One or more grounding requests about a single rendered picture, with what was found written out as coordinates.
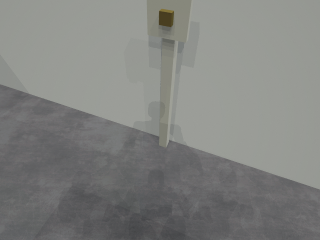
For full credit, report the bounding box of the button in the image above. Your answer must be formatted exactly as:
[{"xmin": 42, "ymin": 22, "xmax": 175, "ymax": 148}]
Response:
[{"xmin": 159, "ymin": 9, "xmax": 174, "ymax": 27}]

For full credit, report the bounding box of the panel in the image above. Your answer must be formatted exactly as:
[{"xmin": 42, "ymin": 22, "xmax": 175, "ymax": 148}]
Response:
[{"xmin": 146, "ymin": 0, "xmax": 194, "ymax": 148}]

